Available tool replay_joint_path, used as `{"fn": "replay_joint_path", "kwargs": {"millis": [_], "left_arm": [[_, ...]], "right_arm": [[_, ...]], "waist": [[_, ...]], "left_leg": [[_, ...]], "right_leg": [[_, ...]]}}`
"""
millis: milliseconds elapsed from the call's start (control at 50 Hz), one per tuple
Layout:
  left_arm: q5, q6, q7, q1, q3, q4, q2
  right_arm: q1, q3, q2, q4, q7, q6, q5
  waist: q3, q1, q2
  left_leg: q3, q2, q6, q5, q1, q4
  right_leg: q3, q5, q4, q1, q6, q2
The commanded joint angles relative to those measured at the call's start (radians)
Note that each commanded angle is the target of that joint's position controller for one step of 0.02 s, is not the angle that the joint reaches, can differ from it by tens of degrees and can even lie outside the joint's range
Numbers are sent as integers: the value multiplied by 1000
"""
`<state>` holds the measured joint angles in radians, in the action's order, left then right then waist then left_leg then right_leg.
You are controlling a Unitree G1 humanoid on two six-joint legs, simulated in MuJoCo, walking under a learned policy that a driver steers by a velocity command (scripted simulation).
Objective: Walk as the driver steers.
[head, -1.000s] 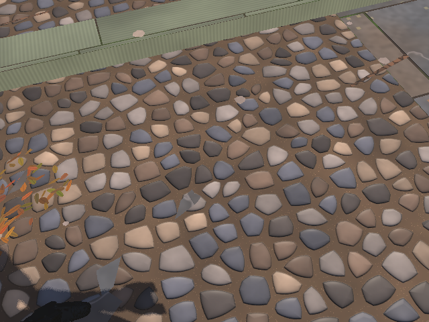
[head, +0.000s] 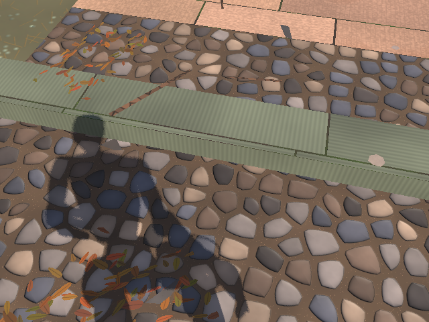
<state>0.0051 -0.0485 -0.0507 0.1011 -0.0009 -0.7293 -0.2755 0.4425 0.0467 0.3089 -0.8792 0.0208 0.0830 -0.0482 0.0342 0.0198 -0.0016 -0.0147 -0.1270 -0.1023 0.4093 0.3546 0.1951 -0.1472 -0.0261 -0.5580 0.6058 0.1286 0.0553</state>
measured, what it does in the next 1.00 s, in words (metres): walks ahead, turning right: right foot, then left foot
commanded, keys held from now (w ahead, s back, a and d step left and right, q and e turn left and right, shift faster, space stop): w+e+shift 0.66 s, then w+q+shift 0.34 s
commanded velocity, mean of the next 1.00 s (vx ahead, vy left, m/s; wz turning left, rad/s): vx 1.00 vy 0.00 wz -0.55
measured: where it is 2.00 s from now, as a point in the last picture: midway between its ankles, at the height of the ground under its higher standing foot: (317, 30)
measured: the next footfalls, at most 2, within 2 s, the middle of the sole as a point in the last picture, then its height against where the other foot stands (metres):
right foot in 0.02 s outside the picture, level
left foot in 0.44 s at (199, 251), level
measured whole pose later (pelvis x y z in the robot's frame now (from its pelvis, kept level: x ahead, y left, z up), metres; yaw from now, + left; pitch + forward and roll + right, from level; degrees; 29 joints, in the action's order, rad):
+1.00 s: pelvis +0.89 -0.25 +0.03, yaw -34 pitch +1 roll +0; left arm 0.05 -0.07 -0.02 0.26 0.02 -0.84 -0.26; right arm 0.35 0.01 0.23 -0.82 -0.01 0.04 0.00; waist 0.02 0.05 0.01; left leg 0.03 0.05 -0.09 0.34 -0.61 1.70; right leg -0.12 0.30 -0.56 0.27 0.08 0.02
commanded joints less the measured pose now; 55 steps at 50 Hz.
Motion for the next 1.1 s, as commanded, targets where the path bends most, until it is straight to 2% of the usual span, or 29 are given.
{"fn": "replay_joint_path", "kwargs": {"millis": [20, 40, 60, 100, 140, 180, 260, 340, 400, 420, 440, 460, 480, 500, 520, 600, 720, 760, 800, 840, 860, 880, 900, 920, 940, 980, 1020, 1060, 1100], "left_arm": [[-5, 19, 34, 655, 107, -141, -247], [21, 26, 33, 511, 118, -139, -306], [13, 25, 24, 364, 113, -77, -231], [9, 17, 28, 320, 92, -93, -130], [8, -5, 42, 308, 77, -119, -120], [3, -29, 37, 309, 81, -115, -149], [-11, -41, 35, 356, 100, -114, -167], [-17, -36, 36, 423, 118, -135, -196], [-7, -39, 44, 382, 132, -129, -249], [-4, -45, 40, 315, 139, -111, -278], [3, -59, 38, 266, 122, -83, -212], [-46, -57, 46, 377, 73, -45, -19], [-34, -38, 51, 342, 65, -23, -98], [-7, -23, 49, 227, 78, -34, -151], [7, -15, 36, 171, 81, -29, -150], [31, 34, -7, 71, 57, 34, -49], [36, 23, -45, -130, 1, 156, -31], [38, 18, -39, -161, -4, 151, -48], [54, 15, -12, -26, 14, 108, -110], [65, 3, 24, 386, 51, -24, -176], [82, -5, 41, 408, 77, -56, -263], [97, -8, 50, 380, 96, -8, -341], [69, 0, 51, 347, 102, -12, -289], [61, -9, 50, 294, 84, -38, -226], [56, -21, 43, 271, 70, -59, -160], [37, -42, 41, 279, 43, -106, -59], [28, -68, 27, 325, 27, -175, -1], [29, -78, 16, 273, 15, -210, 23], [29, -79, 42, 262, 5, -222, 2]], "right_arm": [[-234, 43, 175, 110, 18, -4, -24], [-83, -2, -12, 171, -18, 21, 24], [-124, -25, 44, 199, -16, 45, 14], [-242, -27, 102, 216, -29, 63, -2], [-274, -46, 68, 244, -32, 26, -35], [-293, -64, 43, 269, -36, -8, -42], [-548, -92, 9, 366, -52, -1, -3], [-604, -87, 16, 393, -44, 9, 14], [-422, -45, 108, 341, -19, 19, 16], [-230, -22, 152, 292, -5, 25, 19], [8, 14, 228, 248, 18, 27, 0], [37, 31, 281, 234, 20, 26, -50], [-22, 48, 265, 230, 11, 11, -23], [-112, 27, 149, 239, 6, 9, -13], [-145, 14, 93, 222, 0, 10, -10], [-69, -8, 11, 108, -14, 32, 17], [-114, -4, 64, 70, -30, 65, 14], [-39, 6, 137, 29, -31, 61, 19], [-31, 13, 206, 17, -14, 47, 31], [-120, 10, 212, 32, -10, 23, 47], [-66, -12, 86, 48, -27, 20, 41], [100, -28, 7, 84, -17, 21, 88], [-55, -4, 106, 111, -6, 9, 76], [-95, -9, 68, 129, -11, 4, 65], [-110, -15, 25, 123, -18, -7, 50], [-94, -24, -48, 127, -38, -52, 33], [-251, -52, -162, 218, -28, -82, 38], [-376, -78, -189, 318, -14, -92, 48], [-452, -76, -133, 374, -18, -106, 49]], "waist": [[-203, -380, 6], [-226, -117, -436], [-273, -128, -194], [-81, -64, 103], [27, 6, 111], [72, 29, 66], [116, -75, 5], [27, -142, -56], [-127, -46, -58], [-219, 73, -63], [-350, 175, -4], [-487, 85, 301], [-480, 74, 310], [-293, 81, 166], [-180, 68, 74], [-48, 3, 104], [82, -51, 45], [90, -45, 53], [-23, -136, 97], [-198, -355, 100], [-270, -258, -66], [-454, -142, -211], [-385, -196, -19], [-173, -137, -43], [-61, -98, -20], [-18, -23, -55], [45, 4, -114], [130, 82, -95], [161, 107, -70]], "left_leg": [[-99, 153, 58, -1123, -501, 1150], [16, -54, 145, 70, -1096, 1549], [159, 8, 98, -20, -1185, 1524], [161, 124, 60, -157, -1081, 1292], [140, 171, 91, -130, -997, 1171], [94, 209, 121, -107, -968, 1014], [8, 201, 162, -427, -859, 562], [1, 138, 135, -545, -806, 364], [18, 78, 106, -388, -522, 280], [57, 126, 90, -330, -309, 287], [188, 287, 61, -46, -67, 334], [671, 627, -37, 143, 207, 234], [876, 623, -73, 315, 129, 120], [680, 542, -42, 303, -35, 91], [513, 496, -25, 101, -167, 86], [176, 421, 26, -322, -347, 39], [-136, 323, 42, -635, -599, -140], [-146, 344, 10, -955, -539, -154], [-149, 377, -2, -1456, -421, 84], [-112, 328, -2, -1357, -574, 612], [-72, 176, 12, -238, -838, 1026], [103, 101, 4, 96, -1062, 1403], [110, 141, 1, -56, -1154, 1452], [56, 173, 6, -89, -1222, 1469], [35, 201, 7, -80, -1253, 1510], [36, 215, 2, -83, -1256, 1669], [57, 196, -29, 10, -1499, 1961], [60, 196, -53, 18, -1524, 1806], [12, 179, -51, -36, -1434, 1586]], "right_leg": [[149, 259, -53, -745, 103, -5], [807, 353, 68, -1036, 329, -268], [1066, 534, 289, -986, 355, -314], [882, 565, 365, -636, 249, -263], [700, 400, 378, -387, 204, -161], [605, 330, 402, -244, 208, -103], [520, 91, 459, -166, 145, -36], [537, -270, 346, -423, 83, -65], [536, -566, 62, -516, 15, -62], [531, -509, -149, -438, -1, -38], [475, -268, -431, -300, 0, -2], [345, 560, -756, 28, -25, 95], [279, 474, -854, 149, -12, 20], [254, 354, -813, 182, -11, -43], [239, 298, -763, 163, -20, -74], [215, 290, -731, 172, -34, -152], [121, 23, -275, -29, -22, -99], [46, 48, -178, -158, 2, -24], [32, 163, -156, -333, 31, 39], [117, 71, 34, -791, 56, -17], [323, 199, 10, -1016, 31, -234], [805, 76, 68, -1159, 112, -547], [746, 273, 183, -1020, 104, -488], [629, 357, 234, -845, 95, -441], [531, 371, 267, -708, 66, -393], [377, 384, 316, -514, 26, -360], [316, 402, 359, -442, 19, -385], [150, 442, 466, -251, -53, -331], [5, 218, 564, -188, -60, -279]]}}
